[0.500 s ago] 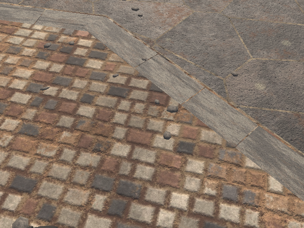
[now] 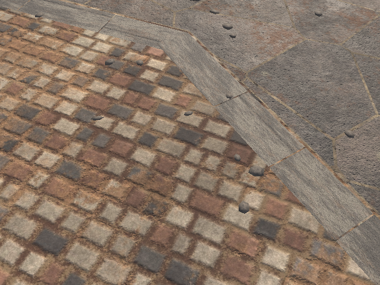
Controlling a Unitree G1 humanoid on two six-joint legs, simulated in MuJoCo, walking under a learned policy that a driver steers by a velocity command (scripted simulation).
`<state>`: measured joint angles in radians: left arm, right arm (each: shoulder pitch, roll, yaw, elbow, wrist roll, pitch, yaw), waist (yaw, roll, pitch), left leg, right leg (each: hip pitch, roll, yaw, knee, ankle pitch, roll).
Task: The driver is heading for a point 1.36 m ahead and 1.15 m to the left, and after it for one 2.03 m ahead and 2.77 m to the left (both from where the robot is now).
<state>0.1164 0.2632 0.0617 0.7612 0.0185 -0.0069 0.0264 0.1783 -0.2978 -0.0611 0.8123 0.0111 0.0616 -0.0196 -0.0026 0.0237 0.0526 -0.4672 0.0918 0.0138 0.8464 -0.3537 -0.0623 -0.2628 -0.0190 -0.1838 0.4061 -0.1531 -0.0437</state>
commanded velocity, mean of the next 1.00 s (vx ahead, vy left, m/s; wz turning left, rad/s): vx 0.03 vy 0.00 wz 0.56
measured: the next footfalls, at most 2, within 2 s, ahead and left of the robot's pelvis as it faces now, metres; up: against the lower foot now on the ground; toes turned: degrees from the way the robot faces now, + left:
left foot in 0.10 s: +0.05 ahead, +0.13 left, +0.00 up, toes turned +7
right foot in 0.58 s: +0.13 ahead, -0.08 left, +0.00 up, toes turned +27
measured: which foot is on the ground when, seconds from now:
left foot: up 0.00-0.08, down 0.10-0.58, up 0.60-1.00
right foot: down 0.00-0.10, up 0.12-0.56, down 0.58-1.00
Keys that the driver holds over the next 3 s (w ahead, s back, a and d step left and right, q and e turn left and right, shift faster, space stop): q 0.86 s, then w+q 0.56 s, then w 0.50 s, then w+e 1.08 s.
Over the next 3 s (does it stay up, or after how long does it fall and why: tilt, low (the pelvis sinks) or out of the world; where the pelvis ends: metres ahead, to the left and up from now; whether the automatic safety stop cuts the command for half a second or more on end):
stays up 0.74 0.85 -0.02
